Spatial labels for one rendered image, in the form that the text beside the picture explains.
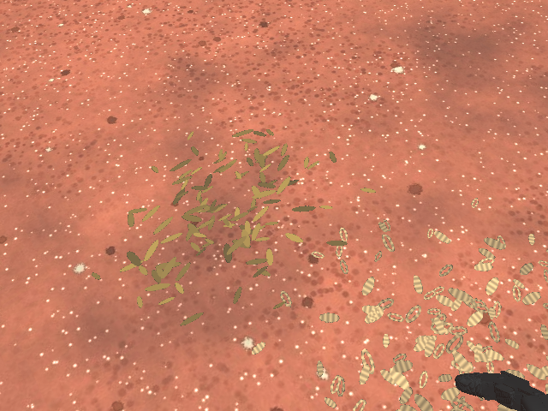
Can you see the right robot hand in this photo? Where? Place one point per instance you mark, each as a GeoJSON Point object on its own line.
{"type": "Point", "coordinates": [505, 388]}

